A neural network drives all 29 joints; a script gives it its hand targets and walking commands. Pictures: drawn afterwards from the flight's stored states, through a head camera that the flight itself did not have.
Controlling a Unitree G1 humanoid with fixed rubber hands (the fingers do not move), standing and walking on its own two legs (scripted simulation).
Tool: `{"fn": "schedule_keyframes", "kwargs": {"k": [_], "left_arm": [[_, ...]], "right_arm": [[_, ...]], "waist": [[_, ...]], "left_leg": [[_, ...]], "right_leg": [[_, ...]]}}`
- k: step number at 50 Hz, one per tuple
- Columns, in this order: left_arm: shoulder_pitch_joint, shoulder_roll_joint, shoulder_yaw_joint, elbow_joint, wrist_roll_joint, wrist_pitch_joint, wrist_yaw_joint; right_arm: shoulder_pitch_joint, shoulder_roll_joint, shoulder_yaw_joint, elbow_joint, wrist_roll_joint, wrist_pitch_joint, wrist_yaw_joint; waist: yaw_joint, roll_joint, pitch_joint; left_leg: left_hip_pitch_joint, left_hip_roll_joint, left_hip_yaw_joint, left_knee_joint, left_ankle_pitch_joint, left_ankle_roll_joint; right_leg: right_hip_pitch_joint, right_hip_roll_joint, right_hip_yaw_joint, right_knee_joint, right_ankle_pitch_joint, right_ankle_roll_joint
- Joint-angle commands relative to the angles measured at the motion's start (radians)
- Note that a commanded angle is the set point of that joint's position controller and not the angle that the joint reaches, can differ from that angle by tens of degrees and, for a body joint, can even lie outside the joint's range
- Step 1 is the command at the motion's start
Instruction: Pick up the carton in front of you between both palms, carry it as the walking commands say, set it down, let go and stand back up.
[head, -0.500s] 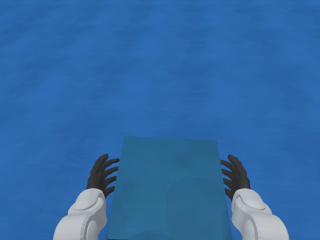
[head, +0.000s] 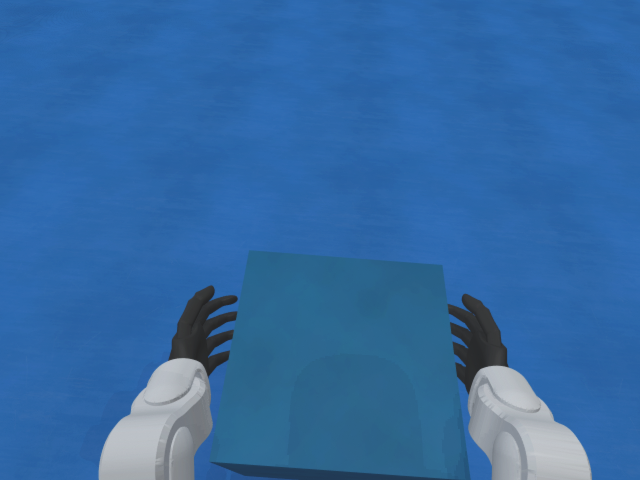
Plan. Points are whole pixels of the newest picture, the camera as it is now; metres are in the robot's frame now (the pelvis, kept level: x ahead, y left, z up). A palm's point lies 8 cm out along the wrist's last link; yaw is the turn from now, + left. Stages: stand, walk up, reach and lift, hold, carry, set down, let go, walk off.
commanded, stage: carry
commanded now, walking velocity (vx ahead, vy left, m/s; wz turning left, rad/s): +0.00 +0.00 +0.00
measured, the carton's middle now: (333, 381) +0.25 +0.00 +0.01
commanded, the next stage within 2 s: none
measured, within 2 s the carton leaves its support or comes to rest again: neither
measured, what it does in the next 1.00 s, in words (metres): steps on the spot: right foot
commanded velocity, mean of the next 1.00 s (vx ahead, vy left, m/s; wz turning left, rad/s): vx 0.00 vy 0.00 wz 0.00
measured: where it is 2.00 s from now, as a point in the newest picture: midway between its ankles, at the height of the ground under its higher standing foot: outside the picture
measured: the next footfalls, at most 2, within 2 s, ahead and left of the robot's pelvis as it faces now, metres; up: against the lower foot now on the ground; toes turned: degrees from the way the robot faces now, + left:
right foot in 0.02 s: +0.09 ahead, -0.14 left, +0.00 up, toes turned +10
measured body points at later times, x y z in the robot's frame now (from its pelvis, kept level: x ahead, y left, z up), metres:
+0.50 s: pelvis +0.08 -0.03 -0.01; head +0.09 -0.03 +0.44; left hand +0.36 +0.13 +0.02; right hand +0.37 -0.18 +0.02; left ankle +0.02 +0.09 -0.74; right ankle +0.05 -0.13 -0.74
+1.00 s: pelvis +0.06 -0.02 -0.01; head +0.05 -0.02 +0.44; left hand +0.36 +0.13 +0.02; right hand +0.37 -0.17 +0.02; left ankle +0.02 +0.09 -0.74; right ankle +0.05 -0.13 -0.74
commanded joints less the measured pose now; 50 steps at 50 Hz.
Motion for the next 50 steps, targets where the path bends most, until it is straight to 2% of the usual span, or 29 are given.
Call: {"fn": "schedule_keyframes", "kwargs": {"k": [1, 2, 3, 4, 7, 9, 13, 16, 23, 29, 34, 40, 44, 50], "left_arm": [[-0.305, -0.635, -0.56, -0.017, -0.16, -0.002, -0.049], [-0.324, -0.599, -0.541, 0.007, -0.156, 0.004, -0.053], [-0.351, -0.591, -0.532, 0.035, -0.151, 0.003, -0.059], [-0.351, -0.572, -0.505, 0.077, -0.141, 0.003, -0.064], [-0.336, -0.526, -0.432, 0.2, -0.109, -0.024, -0.077], [-0.355, -0.538, -0.419, 0.238, -0.104, -0.055, -0.09], [-0.448, -0.637, -0.459, 0.27, -0.126, -0.128, -0.139], [-0.473, -0.654, -0.466, 0.301, -0.117, -0.177, -0.166], [-0.516, -0.67, -0.422, 0.451, -0.067, -0.303, -0.218], [-0.598, -0.7, -0.361, 0.631, -0.019, -0.44, -0.262], [-0.689, -0.794, -0.385, 0.709, -0.022, -0.524, -0.299], [-0.698, -0.893, -0.45, 0.666, -0.055, -0.488, -0.317], [-0.663, -0.883, -0.421, 0.681, -0.04, -0.442, -0.315], [-0.703, -0.895, -0.404, 0.695, -0.041, -0.437, -0.323]], "right_arm": [[-0.334, 0.601, 0.564, -0.059, 0.195, 0.008, 0.079], [-0.347, 0.578, 0.549, -0.027, 0.179, 0.015, 0.079], [-0.373, 0.563, 0.549, -0.025, 0.175, 0.02, 0.082], [-0.398, 0.543, 0.534, 0.006, 0.169, 0.023, 0.084], [-0.409, 0.487, 0.489, 0.115, 0.135, 0.004, 0.09], [-0.43, 0.499, 0.482, 0.161, 0.129, -0.024, 0.102], [-0.506, 0.604, 0.515, 0.207, 0.138, -0.096, 0.146], [-0.521, 0.627, 0.514, 0.246, 0.122, -0.147, 0.17], [-0.563, 0.642, 0.458, 0.408, 0.075, -0.278, 0.227], [-0.655, 0.667, 0.395, 0.591, 0.04, -0.416, 0.275], [-0.751, 0.759, 0.421, 0.67, 0.048, -0.501, 0.312], [-0.761, 0.86, 0.483, 0.627, 0.076, -0.464, 0.33], [-0.719, 0.849, 0.448, 0.642, 0.057, -0.417, 0.329], [-0.752, 0.862, 0.428, 0.656, 0.055, -0.413, 0.335]], "waist": [[0.004, 0.138, -0.269], [-0.003, 0.076, -0.225], [-0.003, -0.005, -0.18], [0.002, -0.025, -0.154], [0.004, -0.019, -0.206], [0.003, -0.016, -0.254], [0.002, 0.003, -0.306], [0.002, 0.019, -0.339], [0.002, 0.037, -0.353], [0.002, 0.043, -0.337], [0.002, 0.044, -0.333], [0.002, 0.044, -0.347], [0.004, 0.044, -0.336], [0.004, 0.046, -0.292]], "left_leg": [[0.028, 0.172, -0.078, -0.027, 0.072, -0.006], [-0.014, 0.143, -0.071, -0.007, -0.046, -0.031], [0.019, 0.118, -0.096, -0.035, 0.007, -0.053], [0.05, 0.129, -0.099, -0.013, 0.066, -0.056], [0.094, 0.137, -0.101, 0.073, 0.275, -0.066], [0.107, 0.134, -0.098, 0.102, 0.314, -0.07], [0.126, 0.127, -0.092, 0.13, 0.34, -0.073], [0.142, 0.125, -0.09, 0.149, 0.383, -0.071], [0.152, 0.13, -0.095, 0.156, 0.421, -0.071], [0.147, 0.136, -0.102, 0.137, 0.367, -0.066], [0.148, 0.138, -0.11, 0.116, 0.321, -0.061], [0.156, 0.143, -0.115, 0.109, 0.308, -0.058], [0.151, 0.145, -0.117, 0.103, 0.298, -0.056], [0.123, 0.143, -0.124, 0.074, 0.217, -0.053]], "right_leg": [[0.242, -0.061, 0.005, -0.109, 0.183, 0.007], [0.225, -0.128, 0.068, -0.109, 0.27, 0.003], [0.145, -0.127, 0.069, -0.071, 0.272, -0.015], [0.117, -0.114, 0.06, -0.07, 0.288, -0.02], [0.16, -0.103, 0.046, -0.03, 0.492, -0.03], [0.194, -0.102, 0.043, -0.001, 0.578, -0.034], [0.215, -0.099, 0.042, 0.031, 0.626, -0.04], [0.225, -0.094, 0.038, 0.055, 0.642, -0.043], [0.226, -0.084, 0.027, 0.069, 0.597, -0.04], [0.222, -0.079, 0.028, 0.049, 0.502, -0.042], [0.227, -0.08, 0.033, 0.032, 0.449, -0.045], [0.229, -0.084, 0.034, 0.027, 0.417, -0.043], [0.216, -0.084, 0.033, 0.02, 0.392, -0.039], [0.188, -0.083, 0.039, -0.007, 0.3, -0.038]]}}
